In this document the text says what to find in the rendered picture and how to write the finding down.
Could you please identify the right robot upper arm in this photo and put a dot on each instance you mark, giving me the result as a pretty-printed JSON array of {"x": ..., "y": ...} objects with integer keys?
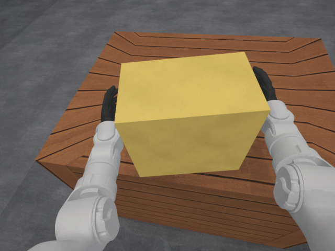
[{"x": 307, "y": 192}]

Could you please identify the left robot upper arm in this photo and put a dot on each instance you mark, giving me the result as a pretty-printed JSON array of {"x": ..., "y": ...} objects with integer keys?
[{"x": 86, "y": 224}]

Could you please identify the left robot hand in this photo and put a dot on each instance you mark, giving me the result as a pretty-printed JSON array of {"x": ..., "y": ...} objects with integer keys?
[{"x": 109, "y": 106}]

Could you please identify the pedestal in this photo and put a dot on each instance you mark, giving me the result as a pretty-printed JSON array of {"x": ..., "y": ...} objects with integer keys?
[{"x": 236, "y": 204}]

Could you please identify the right robot forearm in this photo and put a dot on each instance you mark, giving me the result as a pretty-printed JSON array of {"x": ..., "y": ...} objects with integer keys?
[{"x": 284, "y": 141}]

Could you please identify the left robot forearm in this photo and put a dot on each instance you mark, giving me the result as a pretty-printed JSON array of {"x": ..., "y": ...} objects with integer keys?
[{"x": 102, "y": 167}]

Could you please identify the carton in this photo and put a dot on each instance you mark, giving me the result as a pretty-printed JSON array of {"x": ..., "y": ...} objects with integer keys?
[{"x": 189, "y": 115}]

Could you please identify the right robot hand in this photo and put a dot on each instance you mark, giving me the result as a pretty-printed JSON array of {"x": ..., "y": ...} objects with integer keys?
[{"x": 265, "y": 84}]

